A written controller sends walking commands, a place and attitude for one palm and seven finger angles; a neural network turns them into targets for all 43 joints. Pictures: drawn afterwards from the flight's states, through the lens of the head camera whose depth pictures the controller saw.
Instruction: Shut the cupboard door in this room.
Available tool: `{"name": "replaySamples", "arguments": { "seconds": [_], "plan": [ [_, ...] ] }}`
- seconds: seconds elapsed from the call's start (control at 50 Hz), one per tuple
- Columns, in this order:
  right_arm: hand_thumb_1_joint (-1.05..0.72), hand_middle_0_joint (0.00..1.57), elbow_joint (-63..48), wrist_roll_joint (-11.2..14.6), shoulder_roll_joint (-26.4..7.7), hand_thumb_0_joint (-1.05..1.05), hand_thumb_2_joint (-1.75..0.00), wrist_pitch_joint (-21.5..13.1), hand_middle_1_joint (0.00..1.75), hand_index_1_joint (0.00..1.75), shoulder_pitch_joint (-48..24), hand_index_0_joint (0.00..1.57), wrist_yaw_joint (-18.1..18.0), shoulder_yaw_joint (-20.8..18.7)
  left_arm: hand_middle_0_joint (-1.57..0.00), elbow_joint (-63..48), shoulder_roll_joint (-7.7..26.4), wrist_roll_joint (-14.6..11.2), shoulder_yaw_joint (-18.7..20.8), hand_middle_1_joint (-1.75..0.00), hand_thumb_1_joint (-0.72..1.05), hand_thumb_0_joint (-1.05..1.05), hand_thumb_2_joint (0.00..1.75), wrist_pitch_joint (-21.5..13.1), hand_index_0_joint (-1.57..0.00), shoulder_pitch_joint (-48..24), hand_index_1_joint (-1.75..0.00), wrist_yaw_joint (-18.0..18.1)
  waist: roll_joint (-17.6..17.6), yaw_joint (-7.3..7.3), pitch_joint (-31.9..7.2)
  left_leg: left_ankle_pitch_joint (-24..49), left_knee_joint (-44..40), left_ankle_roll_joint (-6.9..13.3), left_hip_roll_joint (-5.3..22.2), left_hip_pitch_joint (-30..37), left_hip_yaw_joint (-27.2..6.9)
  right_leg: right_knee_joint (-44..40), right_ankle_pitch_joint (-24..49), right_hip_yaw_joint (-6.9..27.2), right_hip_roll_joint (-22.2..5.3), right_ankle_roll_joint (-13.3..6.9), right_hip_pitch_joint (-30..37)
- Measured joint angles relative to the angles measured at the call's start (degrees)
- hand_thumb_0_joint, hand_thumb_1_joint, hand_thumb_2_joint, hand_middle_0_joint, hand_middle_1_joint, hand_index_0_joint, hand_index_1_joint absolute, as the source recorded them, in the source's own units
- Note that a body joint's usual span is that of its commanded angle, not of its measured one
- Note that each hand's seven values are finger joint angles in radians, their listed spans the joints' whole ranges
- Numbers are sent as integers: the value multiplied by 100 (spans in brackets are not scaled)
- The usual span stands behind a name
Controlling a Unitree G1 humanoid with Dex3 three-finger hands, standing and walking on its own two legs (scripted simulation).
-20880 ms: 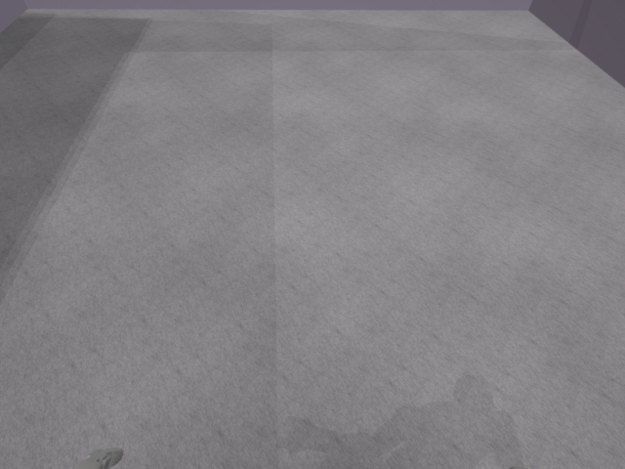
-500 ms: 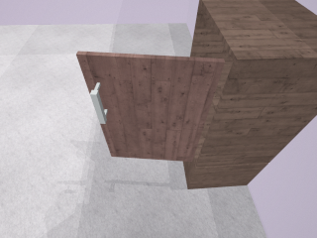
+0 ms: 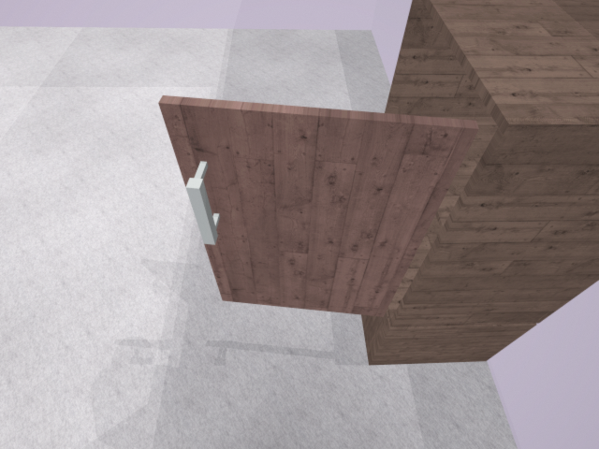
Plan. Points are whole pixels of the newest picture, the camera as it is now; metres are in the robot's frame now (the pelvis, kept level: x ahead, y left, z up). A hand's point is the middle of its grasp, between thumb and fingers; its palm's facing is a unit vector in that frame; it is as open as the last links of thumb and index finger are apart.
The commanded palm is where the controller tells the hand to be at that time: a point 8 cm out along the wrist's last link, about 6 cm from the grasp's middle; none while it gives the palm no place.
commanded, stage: come to a stop and stand still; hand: left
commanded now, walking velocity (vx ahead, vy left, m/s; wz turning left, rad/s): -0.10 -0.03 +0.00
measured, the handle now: (206, 204) +0.46 +0.18 +0.02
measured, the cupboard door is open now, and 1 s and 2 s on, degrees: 82 82 82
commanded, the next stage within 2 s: look again from close up in 0.90 s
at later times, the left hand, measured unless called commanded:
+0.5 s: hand out of the picture +0.04 +0.18 -0.16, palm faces -0.04 -0.97 -0.24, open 7.3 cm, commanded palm none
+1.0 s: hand out of the picture -0.03 +0.16 -0.16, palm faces -0.04 -0.98 -0.20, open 7.4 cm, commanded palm none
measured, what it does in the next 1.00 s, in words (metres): stands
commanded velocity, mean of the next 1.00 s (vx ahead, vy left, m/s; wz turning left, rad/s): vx -0.02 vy -0.02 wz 0.00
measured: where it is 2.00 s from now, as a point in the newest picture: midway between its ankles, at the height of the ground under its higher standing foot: outside the picture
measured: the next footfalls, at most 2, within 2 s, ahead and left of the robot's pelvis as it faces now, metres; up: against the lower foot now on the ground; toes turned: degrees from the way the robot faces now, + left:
none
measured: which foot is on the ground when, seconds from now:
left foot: down 0.00-1.00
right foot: down 0.00-1.00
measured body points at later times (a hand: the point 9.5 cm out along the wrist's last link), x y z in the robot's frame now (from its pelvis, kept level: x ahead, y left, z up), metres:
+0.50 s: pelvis -0.01 +0.00 +0.01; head +0.02 -0.01 +0.46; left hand +0.04 +0.23 -0.14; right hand +0.03 -0.24 -0.15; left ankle -0.02 +0.11 -0.73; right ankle -0.04 -0.11 -0.73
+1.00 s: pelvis -0.03 -0.01 +0.02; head -0.01 -0.02 +0.46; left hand -0.02 +0.22 -0.14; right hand -0.07 -0.23 -0.15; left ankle -0.02 +0.11 -0.73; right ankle -0.04 -0.12 -0.73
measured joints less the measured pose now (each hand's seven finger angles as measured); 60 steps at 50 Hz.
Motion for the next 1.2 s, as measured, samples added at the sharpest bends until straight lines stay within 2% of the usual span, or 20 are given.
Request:
{"name": "replaySamples", "arguments": {
  "seconds": [0.02,0.04,0.1,0.16,0.28,0.38,0.46,0.54,0.78,0.98,1.2],
  "plan": [
    [-91,20,-33,-3,-2,0,-90,-41,30,30,-66,20,3,-6,-20,8,-1,-18,-12,-30,91,1,90,51,-20,-8,-30,17,3,-2,4,684,-450,9,42,53,-5,23,-22,6,14,36,6],
    [-91,20,-34,-20,16,0,-90,-89,30,30,-150,20,-4,-15,-20,35,9,-42,-16,-30,91,1,90,113,-20,-28,-30,20,-51,22,21,850,-517,29,30,105,52,60,-52,64,-6,77,18],
    [-92,20,-22,-102,41,2,-90,-99,30,30,-329,20,-73,4,-20,124,39,-49,-21,-30,92,1,90,294,-20,-75,-30,53,-197,73,-64,575,-695,96,-61,258,208,-79,-12,243,-65,76,76],
    [-95,20,-3,-77,-56,3,-90,-99,30,30,-442,20,-116,-15,-20,150,65,-60,-32,-30,93,2,90,292,-20,-135,-30,52,-185,96,-71,651,-1014,114,-101,369,230,-385,137,283,-74,161,171],
    [-94,20,-167,-41,-203,3,-90,-107,30,30,-686,20,-115,-99,-20,85,117,-60,-32,-30,92,1,90,243,-20,-188,-30,30,-132,23,-19,874,-1350,69,-80,432,259,-618,349,304,-31,127,168],
    [-93,20,-210,-48,-261,1,-90,-74,30,30,-831,20,-98,-107,-20,51,139,-39,-47,-30,92,1,90,232,-20,-255,-30,27,-87,3,-38,936,-1388,14,-24,437,273,-698,378,314,29,87,184],
    [-93,20,-505,-41,-418,1,-90,-23,30,30,-789,20,49,-131,-20,-84,103,-32,-144,-30,91,1,90,125,-20,-176,-30,97,127,-62,-190,786,-957,-31,135,126,196,-596,410,246,162,35,34],
    [-92,20,-680,-51,-468,1,-90,-42,30,30,-736,20,74,-102,-20,-177,109,-44,-208,-30,91,1,90,78,-20,-156,-30,77,175,-100,-273,804,-868,-27,108,144,176,-419,355,231,126,12,25],
    [-92,20,-634,-102,-448,0,-90,30,30,30,-449,20,173,13,-20,-275,180,-42,-270,-30,91,1,90,187,-20,-34,-30,-56,125,-71,-410,1221,-1251,-58,100,166,197,-621,662,243,142,-59,-44],
    [-91,20,-142,-63,-297,0,-90,-17,30,30,-63,19,151,99,-20,56,161,-74,-287,-30,91,1,90,152,-20,149,-30,-72,31,-43,-285,1339,-1462,-84,111,192,169,-837,775,212,171,-78,-6],
    [-91,20,89,-30,-106,0,-90,-94,30,30,-212,20,96,123,-20,316,10,-74,-297,-30,91,1,90,111,-20,138,-30,-43,-9,3,-219,1308,-1527,-93,114,313,162,-928,757,204,181,-72,128]
  ]
}}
